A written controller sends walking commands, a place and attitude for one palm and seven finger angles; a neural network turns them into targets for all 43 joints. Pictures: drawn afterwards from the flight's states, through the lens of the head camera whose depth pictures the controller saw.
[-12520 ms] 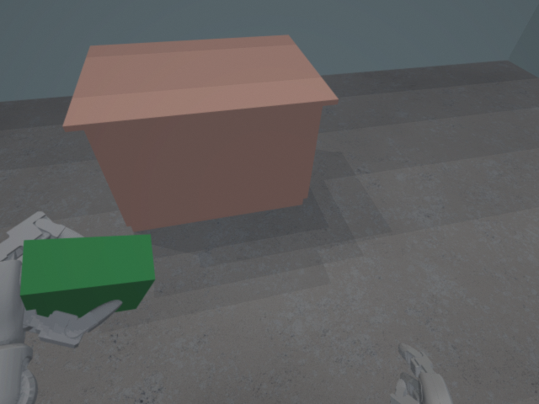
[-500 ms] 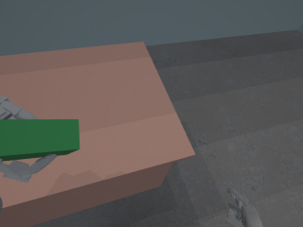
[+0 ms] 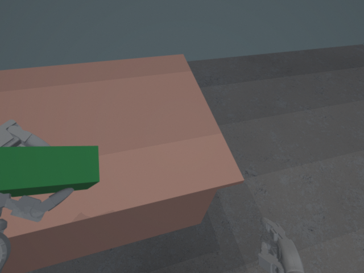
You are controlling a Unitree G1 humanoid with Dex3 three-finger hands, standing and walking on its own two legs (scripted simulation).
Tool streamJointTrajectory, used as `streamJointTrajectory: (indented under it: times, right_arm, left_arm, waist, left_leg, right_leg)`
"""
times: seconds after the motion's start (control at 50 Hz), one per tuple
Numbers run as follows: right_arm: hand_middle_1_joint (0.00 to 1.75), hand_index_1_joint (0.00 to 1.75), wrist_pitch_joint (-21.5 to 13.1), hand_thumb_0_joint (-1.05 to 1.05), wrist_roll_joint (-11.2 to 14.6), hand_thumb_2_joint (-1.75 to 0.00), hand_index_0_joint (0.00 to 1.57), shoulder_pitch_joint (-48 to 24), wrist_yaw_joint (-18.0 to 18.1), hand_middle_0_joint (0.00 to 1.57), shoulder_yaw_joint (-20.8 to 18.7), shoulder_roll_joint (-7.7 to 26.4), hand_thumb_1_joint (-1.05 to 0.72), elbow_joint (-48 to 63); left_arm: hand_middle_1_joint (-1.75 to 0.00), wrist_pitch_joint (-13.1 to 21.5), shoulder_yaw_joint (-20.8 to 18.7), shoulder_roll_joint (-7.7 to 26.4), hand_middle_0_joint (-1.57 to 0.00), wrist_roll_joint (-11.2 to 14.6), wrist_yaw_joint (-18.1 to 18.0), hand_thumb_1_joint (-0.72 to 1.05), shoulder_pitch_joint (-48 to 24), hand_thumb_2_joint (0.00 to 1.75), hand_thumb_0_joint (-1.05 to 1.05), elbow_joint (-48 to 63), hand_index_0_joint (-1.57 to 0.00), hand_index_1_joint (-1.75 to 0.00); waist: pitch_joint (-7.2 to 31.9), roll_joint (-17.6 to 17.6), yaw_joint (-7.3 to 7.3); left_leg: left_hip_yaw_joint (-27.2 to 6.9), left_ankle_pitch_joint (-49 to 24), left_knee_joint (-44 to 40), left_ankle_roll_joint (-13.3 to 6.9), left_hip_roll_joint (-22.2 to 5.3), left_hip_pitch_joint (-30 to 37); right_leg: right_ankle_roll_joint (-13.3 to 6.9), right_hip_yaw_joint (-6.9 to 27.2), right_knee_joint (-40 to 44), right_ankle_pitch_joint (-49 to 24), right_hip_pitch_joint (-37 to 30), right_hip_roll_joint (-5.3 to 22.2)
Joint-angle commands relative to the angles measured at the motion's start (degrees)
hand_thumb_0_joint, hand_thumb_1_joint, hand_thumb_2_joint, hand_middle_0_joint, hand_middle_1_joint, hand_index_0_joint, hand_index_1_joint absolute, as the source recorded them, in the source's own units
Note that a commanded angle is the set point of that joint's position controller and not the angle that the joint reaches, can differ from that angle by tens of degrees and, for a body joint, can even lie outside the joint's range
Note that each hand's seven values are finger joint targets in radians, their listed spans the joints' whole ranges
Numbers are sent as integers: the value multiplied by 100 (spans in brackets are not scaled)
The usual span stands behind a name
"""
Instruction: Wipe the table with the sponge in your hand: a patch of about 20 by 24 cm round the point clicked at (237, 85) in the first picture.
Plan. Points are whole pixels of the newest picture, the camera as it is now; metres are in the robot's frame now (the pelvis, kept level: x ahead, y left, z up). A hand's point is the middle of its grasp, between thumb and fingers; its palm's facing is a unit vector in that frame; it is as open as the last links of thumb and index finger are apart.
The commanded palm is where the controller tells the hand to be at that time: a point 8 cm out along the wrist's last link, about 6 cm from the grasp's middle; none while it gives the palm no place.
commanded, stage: look again from close up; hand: left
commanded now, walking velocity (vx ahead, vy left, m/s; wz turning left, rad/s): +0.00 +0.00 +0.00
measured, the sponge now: (66, 172) +0.23 +0.22 +0.15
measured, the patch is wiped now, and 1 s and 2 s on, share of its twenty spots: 0.00 0.00 0.00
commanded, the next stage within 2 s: come to a stop and stand still in 0.26 s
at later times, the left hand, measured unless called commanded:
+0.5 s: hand (27, 148) +0.24 +0.27 +0.19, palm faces +0.43 -0.80 -0.41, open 9.5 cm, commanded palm +0.16 +0.26 +0.18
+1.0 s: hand (64, 147) +0.26 +0.23 +0.17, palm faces +0.32 -0.89 -0.33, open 9.5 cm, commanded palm +0.20 +0.27 +0.18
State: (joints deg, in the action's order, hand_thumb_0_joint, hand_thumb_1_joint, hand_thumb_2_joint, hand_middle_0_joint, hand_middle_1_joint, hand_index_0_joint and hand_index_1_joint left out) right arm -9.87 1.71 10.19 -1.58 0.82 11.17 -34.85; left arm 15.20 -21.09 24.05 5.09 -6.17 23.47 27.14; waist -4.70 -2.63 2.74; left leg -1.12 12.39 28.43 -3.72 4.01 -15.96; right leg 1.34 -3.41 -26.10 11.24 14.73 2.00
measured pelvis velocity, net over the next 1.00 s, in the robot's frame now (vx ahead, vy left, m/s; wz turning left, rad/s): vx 0.03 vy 0.00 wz -0.06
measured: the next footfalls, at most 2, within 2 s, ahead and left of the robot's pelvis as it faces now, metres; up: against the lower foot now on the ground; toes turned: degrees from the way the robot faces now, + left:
none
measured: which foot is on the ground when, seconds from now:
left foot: down 0.00-1.00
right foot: down 0.00-1.00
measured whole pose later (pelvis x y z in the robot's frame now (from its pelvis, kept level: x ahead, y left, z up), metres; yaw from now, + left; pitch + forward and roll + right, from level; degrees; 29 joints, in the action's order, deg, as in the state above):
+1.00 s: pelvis +0.03 +0.00 +0.00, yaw -4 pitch +0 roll -1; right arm -10.4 0.9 11.2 0.7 0.4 11.4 -34.8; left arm 16.3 -20.8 21.0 2.7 -5.2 22.3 26.0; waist -2.7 -2.9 1.5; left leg 1.8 14.8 27.2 -3.4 2.0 -12.3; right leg 1.0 -0.3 -23.9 11.8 11.9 0.0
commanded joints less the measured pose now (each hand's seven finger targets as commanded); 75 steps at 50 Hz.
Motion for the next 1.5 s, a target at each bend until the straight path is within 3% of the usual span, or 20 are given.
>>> streamJointTrajectory:
  times: [0.0, 0.06, 0.16, 0.18, 0.26, 0.28, 0.36, 0.38, 0.4, 0.42, 0.46, 0.5, 0.54, 0.62, 0.66, 0.74, 0.86, 1.06, 1.28, 1.48]
  right_arm:
    - [30, 30, -307, 0, 30, -90, 20, -430, 62, 20, -398, 938, -90, 859]
    - [30, 30, -318, 0, 45, -90, 20, -490, 67, 20, -414, 990, -90, 852]
    - [30, 30, -321, 0, 38, -90, 20, -486, 91, 20, -402, 979, -90, 910]
    - [30, 30, -314, 0, 33, -90, 20, -457, 100, 20, -384, 896, -90, 904]
    - [30, 30, -299, 0, 18, -90, 20, -467, 127, 20, -401, 976, -90, 910]
    - [30, 30, -284, 0, 17, -90, 20, -441, 134, 20, -375, 899, -90, 915]
    - [30, 30, -261, 0, 3, -90, 20, -468, 167, 20, -377, 986, -90, 918]
    - [30, 30, -476, 0, -327, -90, 20, 254, 220, 20, -154, 859, -90, 863]
    - [30, 30, -465, 0, -159, -90, 20, -145, 256, 20, 15, 239, -90, 585]
    - [30, 30, -574, 0, -122, -90, 20, 68, 269, 20, -307, 756, -90, 832]
    - [30, 30, -559, 0, -25, -90, 20, -114, 115, 20, -303, 721, -90, 838]
    - [30, 30, -502, 0, -42, -90, 20, -134, 55, 20, -292, 787, -90, 935]
    - [30, 30, -449, 0, -41, -90, 20, -115, 65, 20, -278, 774, -90, 990]
    - [30, 30, -375, 0, -43, -90, 20, -211, 198, 20, -242, 714, -90, 1053]
    - [30, 30, -378, 0, -56, -90, 20, -297, 259, 20, -234, 714, -90, 1038]
    - [30, 30, -489, 0, -75, -90, 20, -204, 286, 20, -240, 676, -90, 971]
    - [30, 30, -464, 0, -70, -90, 20, -216, 238, 20, -302, 726, -90, 839]
    - [30, 30, -178, 0, -94, -90, 20, -385, 327, 20, -289, 722, -90, 1014]
    - [30, 30, -99, 0, -124, -90, 20, -356, 362, 20, -257, 735, -90, 1030]
    - [30, 30, -86, 0, -119, -90, 20, -368, 384, 20, -269, 722, -90, 1043]
  left_arm:
    - [-160, 328, -504, 844, -120, 76, -89, 10, -451, 130, 0, 1081, -120, -160]
    - [-160, 324, -569, 962, -120, 56, -100, 10, -458, 130, 0, 1164, -120, -160]
    - [-160, 307, -691, 1066, -120, 36, -120, 10, -338, 130, 0, 1205, -120, -160]
    - [-160, 318, -525, 828, -120, 41, -98, 10, -311, 130, 0, 1210, -120, -160]
    - [-160, 269, -702, 1006, -120, 31, -109, 10, -193, 130, 0, 1167, -120, -160]
    - [-160, 271, -479, 730, -120, 27, -84, 10, -234, 130, 0, 1210, -120, -160]
    - [-160, 200, -557, 843, -120, -27, -88, 10, -278, 130, 0, 1207, -120, -160]
    - [-160, 826, -3589, 5163, -120, -1141, -64, 10, -6331, 130, 0, 2871, -120, -160]
    - [-160, 602, -1264, 1487, -120, -518, 212, 10, -2998, 130, 0, -506, -120, -160]
    - [-160, 488, -868, 958, -120, -334, 260, 10, -1395, 130, 0, -900, -120, -160]
    - [-160, 542, -4, 124, -120, -163, 306, 10, -1051, 130, 0, 149, -120, -160]
    - [-160, 512, -78, 379, -120, -203, 206, 10, -729, 130, 0, 578, -120, -160]
    - [-160, 492, -328, 594, -120, -225, 110, 10, -457, 130, 0, 510, -120, -160]
    - [-160, 556, -909, 1021, -120, -156, 39, 10, -563, 130, 0, 589, -120, -160]
    - [-160, 614, -1126, 1275, -120, -151, 34, 10, -882, 130, 0, 909, -120, -160]
    - [-160, 663, -795, 947, -120, -142, 64, 10, -868, 130, 0, 1172, -120, -160]
    - [-160, 494, -492, 568, -120, -147, 5, 10, -411, 130, 0, 1098, -120, -160]
    - [-160, 354, -630, 759, -120, -167, -38, 10, -600, 130, 0, 1390, -120, -160]
    - [-160, 181, -360, 484, -120, -202, -41, 10, -603, 130, 0, 1110, -120, -160]
    - [-160, 181, -479, 570, -120, -228, -55, 10, -443, 130, 0, 1229, -120, -160]
  waist:
    - [1045, 497, -84]
    - [1015, 737, -117]
    - [973, 616, -109]
    - [999, 589, -108]
    - [957, 670, -120]
    - [1009, 675, -126]
    - [952, 754, -137]
    - [375, 332, -59]
    - [1384, 110, -138]
    - [1290, 762, 94]
    - [1283, 1417, -57]
    - [1044, 1070, 19]
    - [893, 268, 52]
    - [846, -98, -8]
    - [869, 295, -57]
    - [1299, 829, -67]
    - [1386, 579, -107]
    - [1247, 811, -132]
    - [1138, 691, -167]
    - [1100, 652, -160]
  left_leg:
    - [-835, 154, -891, 388, -759, -164]
    - [-870, 360, -934, 335, -770, -146]
    - [-857, 548, -926, 280, -727, -238]
    - [-816, 522, -923, 294, -730, -207]
    - [-785, 488, -901, 270, -725, -99]
    - [-733, 404, -896, 285, -737, -52]
    - [-734, 387, -961, 274, -783, 10]
    - [-197, 14, -216, 117, -903, -616]
    - [-281, -350, -512, 146, -634, 312]
    - [-122, -271, -443, 321, -620, 654]
    - [-219, -190, -828, 269, -749, 452]
    - [-339, 301, -1130, 233, -880, -256]
    - [-367, 834, -1195, 212, -844, -662]
    - [-357, 861, -1074, 212, -745, -586]
    - [-353, 655, -1005, 211, -706, -473]
    - [-301, -533, -734, 256, -695, 90]
    - [-245, -1798, -502, 423, -797, 531]
    - [-249, -1284, -740, 417, -833, 315]
    - [-241, -861, -872, 396, -828, 281]
    - [-293, -424, -1016, 375, -832, 69]
  right_leg:
    - [-208, 432, 243, -421, -822, 261]
    - [-211, 484, 294, -254, -798, 249]
    - [-215, 518, 431, -186, -876, 262]
    - [-216, 477, 433, -174, -882, 279]
    - [-239, 557, 545, -152, -799, 274]
    - [-238, 516, 525, -206, -834, 280]
    - [-233, 558, 539, -220, -796, 224]
    - [-234, 907, 626, 163, -6, 226]
    - [-417, 702, 602, 416, 49, 400]
    - [-488, 1345, 777, 14, -197, 249]
    - [-401, 944, 317, -162, -597, 179]
    - [-270, 699, 96, -58, -964, 58]
    - [-202, 679, 192, 233, -1098, 17]
    - [-164, 640, 399, 272, -953, 9]
    - [-191, 673, 389, 28, -937, 37]
    - [-238, 637, 193, -877, -1073, 105]
    - [-239, 557, 154, -1592, -996, 113]
    - [-218, 545, 265, -1347, -1059, 28]
    - [-207, 569, 482, -1237, -1053, 40]
    - [-198, 523, 480, -970, -1196, 14]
